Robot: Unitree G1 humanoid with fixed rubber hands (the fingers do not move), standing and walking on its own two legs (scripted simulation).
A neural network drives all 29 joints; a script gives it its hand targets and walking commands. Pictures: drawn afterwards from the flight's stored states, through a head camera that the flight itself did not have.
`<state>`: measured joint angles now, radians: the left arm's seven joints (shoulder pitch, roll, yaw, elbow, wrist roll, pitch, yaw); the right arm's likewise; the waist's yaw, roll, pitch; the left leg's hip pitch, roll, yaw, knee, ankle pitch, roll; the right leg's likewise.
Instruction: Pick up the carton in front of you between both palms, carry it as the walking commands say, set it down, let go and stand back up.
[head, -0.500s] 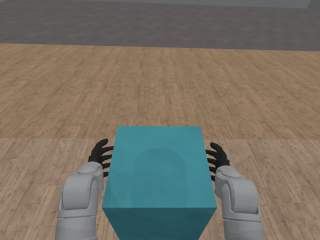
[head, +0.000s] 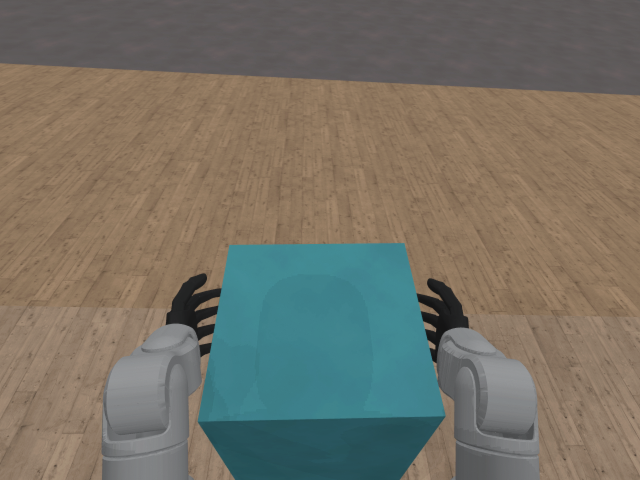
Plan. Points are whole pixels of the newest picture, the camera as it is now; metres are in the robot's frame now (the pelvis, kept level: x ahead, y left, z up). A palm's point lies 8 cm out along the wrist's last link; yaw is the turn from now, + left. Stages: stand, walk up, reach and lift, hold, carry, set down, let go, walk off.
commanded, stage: carry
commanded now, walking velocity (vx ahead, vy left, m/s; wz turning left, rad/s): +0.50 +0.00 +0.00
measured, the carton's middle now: (318, 369) +0.28 +0.01 +0.02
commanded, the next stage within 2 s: none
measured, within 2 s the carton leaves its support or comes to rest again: neither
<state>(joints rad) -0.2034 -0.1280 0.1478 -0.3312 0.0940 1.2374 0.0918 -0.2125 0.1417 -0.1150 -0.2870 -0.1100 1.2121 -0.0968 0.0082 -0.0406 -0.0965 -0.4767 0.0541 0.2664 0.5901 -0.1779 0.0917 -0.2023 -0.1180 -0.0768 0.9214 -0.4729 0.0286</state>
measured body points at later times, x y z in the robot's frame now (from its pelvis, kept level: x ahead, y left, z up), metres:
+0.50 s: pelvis +0.33 -0.03 +0.00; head +0.34 -0.04 +0.45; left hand +0.61 +0.14 +0.08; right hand +0.62 -0.17 +0.07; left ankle +0.14 +0.08 -0.64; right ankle +0.41 -0.10 -0.72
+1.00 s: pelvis +0.67 +0.03 +0.00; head +0.69 +0.04 +0.45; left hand +0.98 +0.18 +0.10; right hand +0.97 -0.13 +0.10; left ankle +0.75 +0.10 -0.72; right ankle +0.50 -0.10 -0.62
